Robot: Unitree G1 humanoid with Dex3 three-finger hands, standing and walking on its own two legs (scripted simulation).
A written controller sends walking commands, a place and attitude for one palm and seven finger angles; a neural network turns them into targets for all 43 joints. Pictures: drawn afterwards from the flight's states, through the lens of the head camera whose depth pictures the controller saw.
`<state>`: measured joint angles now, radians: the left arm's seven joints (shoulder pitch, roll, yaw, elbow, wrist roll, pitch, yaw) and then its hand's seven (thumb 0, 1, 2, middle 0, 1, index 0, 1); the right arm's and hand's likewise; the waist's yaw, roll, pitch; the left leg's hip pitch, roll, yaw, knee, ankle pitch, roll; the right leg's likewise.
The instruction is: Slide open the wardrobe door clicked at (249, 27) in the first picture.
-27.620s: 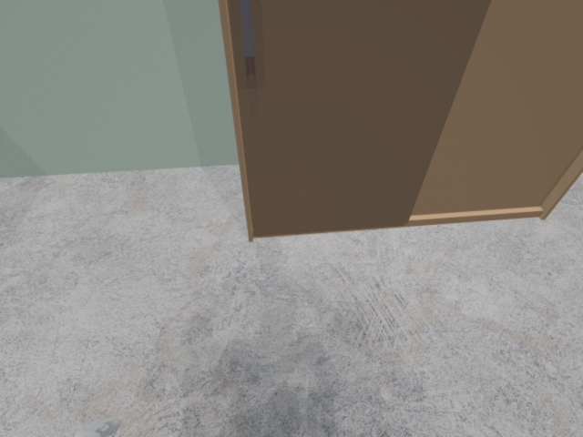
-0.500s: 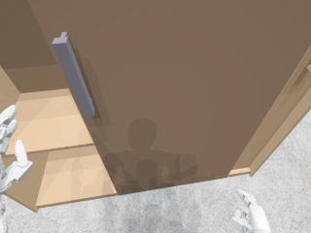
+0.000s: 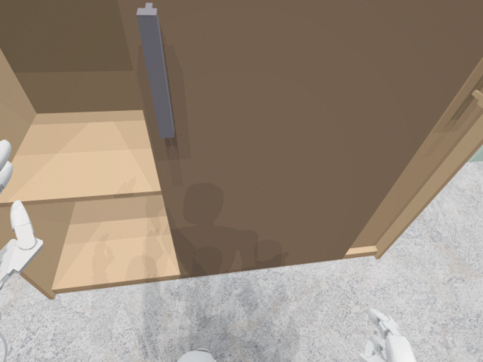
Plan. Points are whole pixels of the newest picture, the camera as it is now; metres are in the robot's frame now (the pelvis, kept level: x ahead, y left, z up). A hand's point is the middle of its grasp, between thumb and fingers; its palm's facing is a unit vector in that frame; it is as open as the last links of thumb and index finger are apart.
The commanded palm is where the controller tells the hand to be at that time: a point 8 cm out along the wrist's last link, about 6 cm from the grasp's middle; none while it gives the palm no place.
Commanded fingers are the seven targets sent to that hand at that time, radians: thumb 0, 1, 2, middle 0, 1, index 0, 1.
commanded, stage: step back with the hand held close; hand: left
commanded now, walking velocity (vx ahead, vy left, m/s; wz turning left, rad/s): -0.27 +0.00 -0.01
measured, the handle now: (159, 76) +0.52 +0.20 +0.21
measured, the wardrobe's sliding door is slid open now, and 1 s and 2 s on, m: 0.50 0.50 0.50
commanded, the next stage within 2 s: stop stepping back and stand still in 0.22 s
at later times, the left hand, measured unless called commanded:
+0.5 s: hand out of the picture +0.14 +0.27 +0.17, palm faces +0.42 -0.84 -0.35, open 7.4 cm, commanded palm +0.06 +0.30 +0.19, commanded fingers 0.00 0.90 0.90 -0.20 -0.30 -0.20 -0.30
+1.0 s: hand out of the picture +0.09 +0.29 +0.17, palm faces +0.44 -0.82 -0.36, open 7.4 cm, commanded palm +0.01 +0.33 +0.19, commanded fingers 0.00 0.90 0.90 -0.20 -0.30 -0.20 -0.30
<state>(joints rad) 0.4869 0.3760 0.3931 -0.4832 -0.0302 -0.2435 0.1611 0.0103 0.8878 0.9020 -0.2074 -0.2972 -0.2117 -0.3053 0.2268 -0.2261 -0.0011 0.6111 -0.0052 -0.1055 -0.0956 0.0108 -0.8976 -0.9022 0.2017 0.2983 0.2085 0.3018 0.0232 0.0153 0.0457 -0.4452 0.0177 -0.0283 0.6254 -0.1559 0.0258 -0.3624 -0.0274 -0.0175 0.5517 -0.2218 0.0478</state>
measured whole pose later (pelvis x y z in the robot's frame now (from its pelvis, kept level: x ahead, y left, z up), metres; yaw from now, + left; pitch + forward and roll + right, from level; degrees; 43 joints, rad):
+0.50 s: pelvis -0.09 +0.01 +0.01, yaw -2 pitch -1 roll -1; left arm 0.36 0.40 0.39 -0.39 -0.05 -0.17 0.13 0.01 0.89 0.90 -0.21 -0.30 -0.21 -0.31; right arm 0.13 -0.17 0.01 0.62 -0.01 -0.16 -0.07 0.01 -0.90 -0.90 0.20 0.30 0.21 0.30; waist 0.02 -0.05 0.03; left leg -0.34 -0.02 0.07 0.47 -0.12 0.07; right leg -0.31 0.05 0.06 0.80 -0.47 0.01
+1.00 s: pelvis -0.13 +0.03 +0.00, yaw -1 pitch -2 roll +1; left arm 0.45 0.39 0.41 -0.43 -0.03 -0.18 0.16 0.01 0.89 0.90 -0.20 -0.30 -0.21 -0.30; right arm 0.28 -0.17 -0.01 0.68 -0.02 -0.16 -0.08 0.01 -0.90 -0.90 0.20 0.30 0.21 0.30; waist -0.04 -0.07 -0.02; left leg -0.27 0.03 0.06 0.62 -0.32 -0.01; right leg -0.35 0.00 -0.03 0.82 -0.46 0.00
